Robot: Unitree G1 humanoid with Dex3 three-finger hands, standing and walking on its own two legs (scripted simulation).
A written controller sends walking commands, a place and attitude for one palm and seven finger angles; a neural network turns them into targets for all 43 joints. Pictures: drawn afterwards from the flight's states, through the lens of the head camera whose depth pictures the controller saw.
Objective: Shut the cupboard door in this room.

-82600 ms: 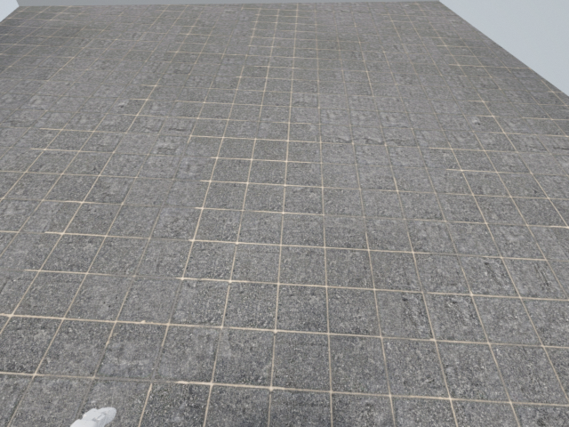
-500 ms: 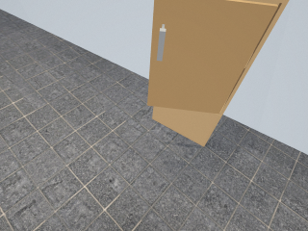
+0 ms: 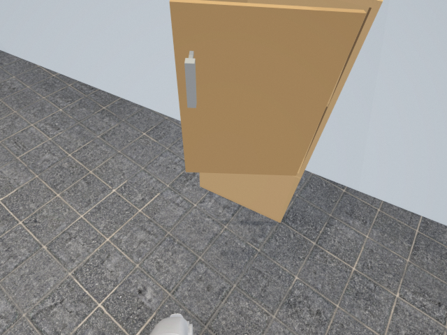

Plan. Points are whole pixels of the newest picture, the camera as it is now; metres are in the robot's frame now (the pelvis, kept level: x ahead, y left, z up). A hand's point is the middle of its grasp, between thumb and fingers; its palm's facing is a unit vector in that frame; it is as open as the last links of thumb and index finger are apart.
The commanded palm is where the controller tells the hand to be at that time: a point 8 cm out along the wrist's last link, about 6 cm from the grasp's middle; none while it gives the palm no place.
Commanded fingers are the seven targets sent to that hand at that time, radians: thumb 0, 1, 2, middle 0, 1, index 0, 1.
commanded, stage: take the last steps up to it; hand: left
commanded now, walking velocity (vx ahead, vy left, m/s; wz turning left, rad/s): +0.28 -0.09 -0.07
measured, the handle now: (191, 79) +0.68 +0.12 +0.07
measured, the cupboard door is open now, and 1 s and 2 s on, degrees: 27 27 27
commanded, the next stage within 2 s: come to a stop and stand still in 0.38 s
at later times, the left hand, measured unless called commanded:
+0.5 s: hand (163, 282) +0.25 +0.14 -0.16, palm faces -0.08 -0.97 -0.24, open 7.4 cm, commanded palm none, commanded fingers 0.00 0.90 0.90 -0.20 -0.30 -0.20 -0.30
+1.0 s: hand (159, 288) +0.24 +0.15 -0.16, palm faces +0.02 -0.97 -0.25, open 7.4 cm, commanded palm none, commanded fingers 0.00 0.90 0.90 -0.20 -0.30 -0.20 -0.30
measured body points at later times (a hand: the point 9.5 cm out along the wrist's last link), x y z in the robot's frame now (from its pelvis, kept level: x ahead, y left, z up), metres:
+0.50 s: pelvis +0.16 -0.05 +0.00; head +0.18 -0.07 +0.44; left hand +0.25 +0.19 -0.14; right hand +0.10 -0.26 -0.17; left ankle +0.12 +0.10 -0.73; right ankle +0.21 -0.17 -0.74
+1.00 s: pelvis +0.19 -0.04 +0.01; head +0.23 -0.05 +0.45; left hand +0.23 +0.20 -0.14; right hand +0.30 -0.30 -0.14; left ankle +0.19 +0.10 -0.70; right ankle +0.22 -0.17 -0.73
